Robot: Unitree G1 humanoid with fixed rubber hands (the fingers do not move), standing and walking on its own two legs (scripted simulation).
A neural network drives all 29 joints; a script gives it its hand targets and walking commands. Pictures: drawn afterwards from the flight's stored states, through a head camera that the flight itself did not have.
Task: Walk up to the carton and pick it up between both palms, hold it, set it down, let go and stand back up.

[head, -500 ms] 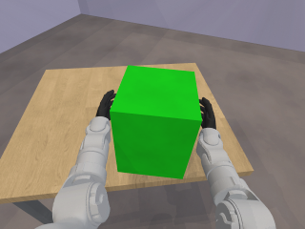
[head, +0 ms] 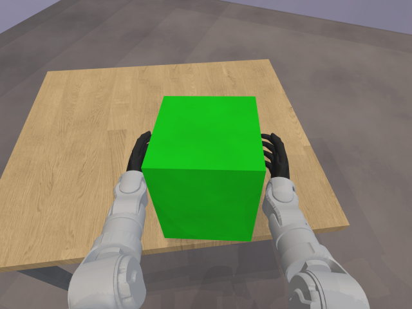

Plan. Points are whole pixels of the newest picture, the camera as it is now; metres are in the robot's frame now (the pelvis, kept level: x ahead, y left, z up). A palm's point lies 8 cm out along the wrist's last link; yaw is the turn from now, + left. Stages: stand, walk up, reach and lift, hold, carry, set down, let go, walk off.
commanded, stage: set down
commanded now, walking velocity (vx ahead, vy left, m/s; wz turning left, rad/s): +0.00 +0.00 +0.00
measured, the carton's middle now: (208, 170) +0.40 +0.02 +0.00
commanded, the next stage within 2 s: none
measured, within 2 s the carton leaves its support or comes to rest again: rests again in 0.64 s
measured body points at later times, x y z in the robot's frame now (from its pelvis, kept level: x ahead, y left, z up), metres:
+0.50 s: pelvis +0.00 +0.00 +0.00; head +0.05 +0.02 +0.45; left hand +0.40 +0.17 +0.02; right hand +0.38 -0.12 +0.03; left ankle +0.00 +0.11 -0.74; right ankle -0.05 -0.14 -0.74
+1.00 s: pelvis -0.01 +0.00 +0.00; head +0.06 +0.02 +0.44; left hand +0.40 +0.17 +0.01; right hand +0.37 -0.13 +0.02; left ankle +0.00 +0.11 -0.74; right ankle -0.05 -0.14 -0.74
